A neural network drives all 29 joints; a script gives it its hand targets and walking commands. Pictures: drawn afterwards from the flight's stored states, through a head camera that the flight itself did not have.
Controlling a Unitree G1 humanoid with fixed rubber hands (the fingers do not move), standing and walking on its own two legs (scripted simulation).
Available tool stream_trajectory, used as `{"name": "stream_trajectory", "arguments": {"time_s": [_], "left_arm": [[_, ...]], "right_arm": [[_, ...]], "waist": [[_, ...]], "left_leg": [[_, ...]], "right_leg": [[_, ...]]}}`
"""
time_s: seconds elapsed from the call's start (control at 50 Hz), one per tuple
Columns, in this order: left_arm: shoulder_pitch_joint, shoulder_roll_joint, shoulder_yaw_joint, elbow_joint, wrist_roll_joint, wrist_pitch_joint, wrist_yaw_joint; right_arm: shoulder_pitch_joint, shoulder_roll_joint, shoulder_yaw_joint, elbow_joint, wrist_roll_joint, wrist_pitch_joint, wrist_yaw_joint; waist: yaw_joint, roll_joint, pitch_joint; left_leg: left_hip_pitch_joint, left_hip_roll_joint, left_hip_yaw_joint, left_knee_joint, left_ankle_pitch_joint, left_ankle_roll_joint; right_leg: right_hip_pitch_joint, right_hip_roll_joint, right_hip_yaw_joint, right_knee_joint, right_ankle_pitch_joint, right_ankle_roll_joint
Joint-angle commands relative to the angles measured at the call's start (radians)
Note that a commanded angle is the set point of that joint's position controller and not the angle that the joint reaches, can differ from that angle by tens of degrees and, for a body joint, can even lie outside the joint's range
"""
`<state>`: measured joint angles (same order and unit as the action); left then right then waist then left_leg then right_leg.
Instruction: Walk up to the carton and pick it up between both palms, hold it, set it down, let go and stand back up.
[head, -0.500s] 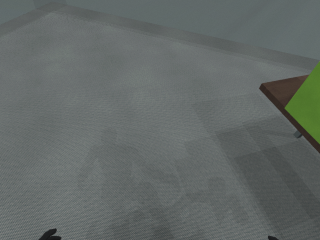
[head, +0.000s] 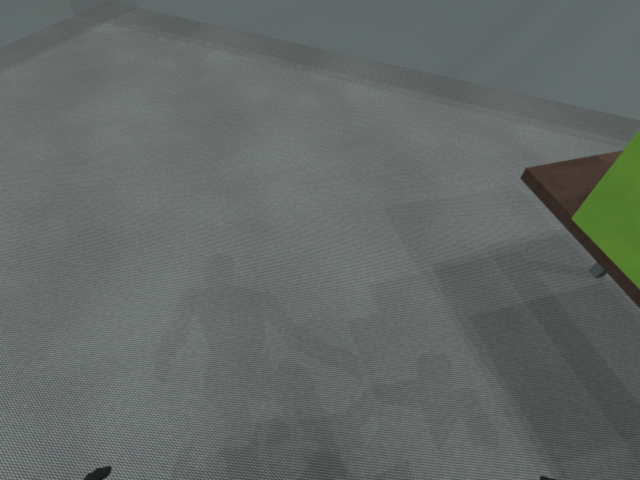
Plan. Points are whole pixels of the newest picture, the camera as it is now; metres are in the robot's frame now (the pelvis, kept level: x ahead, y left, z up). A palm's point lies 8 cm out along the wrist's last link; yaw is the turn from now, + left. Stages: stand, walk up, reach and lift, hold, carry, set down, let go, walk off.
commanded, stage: stand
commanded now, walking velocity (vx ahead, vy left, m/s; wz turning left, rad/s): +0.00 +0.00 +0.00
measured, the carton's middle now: out of the picture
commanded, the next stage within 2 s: walk up in 0.70 s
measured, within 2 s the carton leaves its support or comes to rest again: neither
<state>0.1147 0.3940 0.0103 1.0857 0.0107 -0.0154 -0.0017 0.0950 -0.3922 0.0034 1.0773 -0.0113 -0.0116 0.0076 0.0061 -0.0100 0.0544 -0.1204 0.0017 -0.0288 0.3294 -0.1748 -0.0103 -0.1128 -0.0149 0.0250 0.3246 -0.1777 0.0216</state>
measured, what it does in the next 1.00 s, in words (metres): stands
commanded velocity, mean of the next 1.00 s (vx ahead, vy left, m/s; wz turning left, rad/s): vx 0.00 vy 0.00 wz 0.00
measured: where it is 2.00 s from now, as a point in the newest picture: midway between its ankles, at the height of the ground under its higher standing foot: (378, 463)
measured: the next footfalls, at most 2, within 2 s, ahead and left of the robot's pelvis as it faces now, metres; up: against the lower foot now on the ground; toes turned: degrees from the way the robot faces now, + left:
right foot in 1.20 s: +0.10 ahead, -0.22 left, +0.00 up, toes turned -20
left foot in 1.54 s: +0.32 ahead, -0.05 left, +0.00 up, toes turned -37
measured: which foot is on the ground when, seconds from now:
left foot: down 0.00-1.00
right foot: down 0.00-0.94, up 0.96-1.00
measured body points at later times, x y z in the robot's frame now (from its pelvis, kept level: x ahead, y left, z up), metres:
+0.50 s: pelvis +0.00 +0.00 +0.00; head +0.01 +0.00 +0.45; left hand +0.09 +0.31 -0.13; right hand +0.10 -0.32 -0.12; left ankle +0.00 +0.13 -0.75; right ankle +0.00 -0.13 -0.75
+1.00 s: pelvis +0.00 -0.01 -0.01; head +0.02 -0.01 +0.44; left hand +0.11 +0.31 -0.12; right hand +0.10 -0.34 -0.11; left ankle +0.00 +0.13 -0.75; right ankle +0.00 -0.13 -0.73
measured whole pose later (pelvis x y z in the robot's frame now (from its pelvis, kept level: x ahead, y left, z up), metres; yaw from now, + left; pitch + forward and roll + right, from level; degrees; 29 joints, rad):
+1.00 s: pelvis +0.00 -0.01 -0.01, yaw -6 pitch -2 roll +1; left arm 0.18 0.41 0.07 0.98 0.04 0.05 -0.08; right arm 0.12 -0.42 -0.06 0.95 -0.03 -0.04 0.01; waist 0.03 -0.02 0.06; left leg -0.12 0.04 0.09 0.39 -0.24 -0.02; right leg -0.32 -0.01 0.05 0.71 -0.36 -0.02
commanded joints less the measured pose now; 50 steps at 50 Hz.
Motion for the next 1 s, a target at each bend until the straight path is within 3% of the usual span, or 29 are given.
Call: {"name": "stream_trajectory", "arguments": {"time_s": [0.0,0.04,0.06,0.08,0.1,0.12,0.14,0.16,0.24,0.28,0.3,0.32,0.4,0.42,0.5,0.54,0.62,0.64,0.68,0.7,0.76,0.8,0.82,0.86,0.88,0.9,0.92,0.94,0.98], "left_arm": [[-0.036,0.163,0.031,-0.055,-0.007,-0.011,0.009],[-0.042,0.185,0.031,-0.046,-0.001,-0.008,0.014],[-0.028,0.188,0.038,-0.051,-0.004,-0.009,0.011],[-0.034,0.191,0.032,-0.054,-0.006,-0.005,0.012],[-0.021,0.184,0.034,-0.051,0.001,-0.011,0.012],[-0.032,0.17,0.03,-0.054,-0.007,-0.01,0.013],[-0.029,0.196,0.034,-0.047,-0.006,-0.01,0.015],[-0.028,0.167,0.031,-0.053,-0.008,-0.006,0.012],[-0.026,0.178,0.029,-0.054,-0.004,-0.006,0.012],[-0.039,0.18,0.032,-0.061,-0.001,-0.011,0.011],[-0.048,0.199,0.034,-0.052,0.001,-0.009,0.013],[-0.02,0.194,0.041,-0.047,-0.006,-0.008,0.013],[-0.038,0.161,0.024,-0.053,-0.004,-0.016,0.008],[-0.052,0.188,0.036,-0.052,0.0,-0.015,0.013],[-0.044,0.188,0.041,-0.039,-0.001,-0.01,0.008],[-0.04,0.175,0.034,-0.053,-0.007,-0.011,0.007],[-0.042,0.191,0.037,-0.051,0.0,-0.01,0.008],[-0.051,0.181,0.035,-0.054,0.0,-0.015,0.009],[-0.032,0.183,0.035,-0.047,-0.006,-0.016,0.008],[-0.028,0.183,0.033,-0.045,-0.009,-0.011,0.011],[-0.032,0.192,0.034,-0.046,-0.006,-0.013,0.009],[-0.052,0.173,0.031,-0.051,-0.002,-0.015,0.008],[-0.039,0.183,0.035,-0.056,-0.002,-0.016,0.008],[-0.052,0.18,0.034,-0.052,-0.001,-0.011,0.007],[-0.026,0.237,0.089,-0.169,0.026,0.029,-0.048],[-0.069,0.221,0.095,-0.213,0.022,0.043,-0.07],[-0.111,0.192,0.102,-0.255,0.027,0.042,-0.082],[-0.096,0.208,0.114,-0.27,0.039,0.05,-0.083],[0.029,0.241,0.14,-0.262,0.031,0.053,-0.102]], "right_arm": [[-0.065,-0.199,-0.037,-0.054,0.0,-0.013,-0.016],[-0.043,-0.184,-0.033,-0.053,-0.001,-0.01,-0.017],[-0.041,-0.198,-0.041,-0.048,-0.006,-0.016,-0.02],[-0.033,-0.206,-0.038,-0.044,-0.005,-0.013,-0.022],[-0.02,-0.184,-0.04,-0.038,0.0,-0.013,-0.02],[-0.034,-0.194,-0.038,-0.049,-0.002,-0.018,-0.019],[-0.037,-0.174,-0.033,-0.045,0.001,-0.015,-0.017],[-0.033,-0.197,-0.037,-0.049,0.002,-0.017,-0.014],[-0.046,-0.206,-0.041,-0.047,-0.005,-0.01,-0.02],[-0.034,-0.205,-0.042,-0.049,-0.002,-0.015,-0.02],[-0.045,-0.186,-0.039,-0.053,0.002,-0.014,-0.016],[-0.027,-0.19,-0.04,-0.052,0.003,-0.016,-0.015],[-0.056,-0.187,-0.038,-0.056,0.0,-0.011,-0.012],[-0.05,-0.186,-0.038,-0.061,-0.003,-0.013,-0.013],[-0.028,-0.195,-0.039,-0.054,-0.001,-0.016,-0.012],[-0.029,-0.197,-0.037,-0.051,0.0,-0.014,-0.013],[-0.051,-0.179,-0.031,-0.059,-0.004,-0.015,-0.017],[-0.052,-0.182,-0.03,-0.071,0.003,-0.014,-0.01],[-0.016,-0.174,-0.027,-0.051,0.004,-0.013,-0.012],[-0.023,-0.203,-0.034,-0.048,0.001,-0.011,-0.014],[-0.042,-0.196,-0.035,-0.05,-0.003,-0.013,-0.014],[-0.045,-0.192,-0.041,-0.061,0.001,-0.015,-0.014],[-0.045,-0.199,-0.04,-0.063,0.001,-0.019,-0.014],[-0.033,-0.193,-0.041,-0.06,-0.002,-0.013,-0.019],[0.052,-0.315,-0.122,-0.13,-0.002,-0.032,-0.01],[0.11,-0.318,-0.128,-0.128,-0.012,-0.04,-0.015],[0.167,-0.355,-0.148,-0.145,-0.019,-0.043,-0.023],[0.109,-0.348,-0.158,-0.182,-0.023,-0.048,-0.021],[-0.018,-0.312,-0.16,-0.252,-0.023,-0.055,-0.018]], "waist": [[0.019,-0.002,-0.102],[-0.004,0.024,-0.075],[0.01,-0.01,-0.065],[0.009,0.012,-0.079],[-0.002,-0.02,-0.104],[0.002,0.015,-0.072],[-0.008,-0.019,-0.053],[0.0,0.017,-0.098],[0.012,-0.014,-0.073],[-0.003,0.005,-0.047],[-0.004,-0.027,-0.055],[-0.001,0.011,-0.106],[0.005,0.046,-0.086],[0.0,-0.002,-0.079],[-0.011,-0.001,-0.051],[-0.009,0.056,-0.07],[0.005,-0.003,-0.072],[-0.008,-0.017,-0.1],[-0.004,-0.012,-0.095],[0.002,0.028,-0.08],[0.012,-0.009,-0.067],[-0.002,-0.021,-0.058],[0.002,0.008,-0.109],[-0.008,-0.007,-0.095],[-0.05,-0.004,-0.078],[-0.073,0.061,-0.028],[-0.112,0.233,-0.023],[-0.077,0.182,-0.021],[0.008,0.096,-0.052]], "left_leg": [[0.016,0.11,-0.087,-0.037,0.134,0.041],[0.027,0.108,-0.082,-0.043,0.14,0.033],[0.023,0.112,-0.089,-0.041,0.127,0.038],[0.032,0.109,-0.08,-0.044,0.127,0.03],[0.041,0.111,-0.08,-0.04,0.13,0.036],[0.008,0.109,-0.08,-0.046,0.123,0.036],[0.012,0.114,-0.094,-0.053,0.122,0.037],[0.019,0.112,-0.084,-0.046,0.117,0.036],[0.012,0.109,-0.086,-0.047,0.106,0.039],[0.014,0.104,-0.078,-0.042,0.138,0.032],[0.026,0.112,-0.096,-0.05,0.151,0.031],[0.043,0.113,-0.088,-0.04,0.129,0.037],[0.013,0.111,-0.087,-0.048,0.129,0.037],[0.017,0.106,-0.097,-0.051,0.113,0.034],[0.015,0.109,-0.089,-0.048,0.105,0.036],[0.012,0.109,-0.086,-0.048,0.097,0.03],[0.011,0.117,-0.095,-0.043,0.135,0.037],[0.026,0.116,-0.098,-0.043,0.127,0.036],[0.035,0.115,-0.086,-0.034,0.159,0.032],[0.029,0.105,-0.082,-0.038,0.147,0.033],[0.014,0.11,-0.09,-0.05,0.12,0.034],[0.018,0.113,-0.088,-0.036,0.14,0.035],[0.038,0.112,-0.077,-0.032,0.125,0.039],[0.039,0.113,-0.079,-0.031,0.158,0.038],[0.233,0.119,0.039,0.112,-0.18,0.071],[0.295,0.197,-0.073,-0.005,-0.39,0.101],[0.226,0.391,-0.242,-0.164,-0.449,0.163],[0.172,0.492,-0.246,-0.184,-0.346,0.227],[0.081,0.455,-0.12,-0.163,-0.281,0.217]], "right_leg": [[0.033,-0.113,0.09,-0.042,0.128,-0.05],[-0.006,-0.107,0.094,-0.04,0.126,-0.051],[0.0,-0.103,0.089,-0.054,0.109,-0.05],[0.015,-0.104,0.087,-0.046,0.106,-0.05],[0.028,-0.105,0.088,-0.042,0.139,-0.05],[0.02,-0.107,0.089,-0.043,0.136,-0.05],[0.001,-0.101,0.09,-0.035,0.107,-0.057],[0.03,-0.11,0.088,-0.039,0.133,-0.054],[0.01,-0.105,0.087,-0.054,0.095,-0.048],[0.0,-0.102,0.087,-0.044,0.146,-0.051],[-0.001,-0.097,0.076,-0.034,0.126,-0.045],[0.028,-0.103,0.087,-0.051,0.121,-0.048],[0.026,-0.11,0.085,-0.04,0.119,-0.049],[0.018,-0.103,0.081,-0.039,0.095,-0.056],[0.002,-0.099,0.084,-0.053,0.085,-0.054],[0.012,-0.108,0.093,-0.053,0.092,-0.061],[0.025,-0.1,0.082,-0.051,0.129,-0.051],[0.028,-0.099,0.075,-0.039,0.12,-0.046],[0.036,-0.106,0.092,-0.04,0.155,-0.046],[0.03,-0.106,0.092,-0.047,0.147,-0.046],[0.034,-0.109,0.091,-0.047,0.131,-0.053],[0.013,-0.108,0.08,-0.052,0.148,-0.05],[0.037,-0.113,0.09,-0.046,0.16,-0.054],[0.025,-0.106,0.075,-0.052,0.138,-0.051],[-0.304,-0.042,0.187,0.118,-0.078,-0.129],[-0.518,-0.007,0.14,0.194,-0.264,-0.117],[-0.537,0.019,0.048,0.455,-0.263,-0.074],[-0.525,-0.06,0.046,0.575,-0.267,-0.033],[-0.438,-0.119,0.071,0.657,-0.219,-0.029]]}}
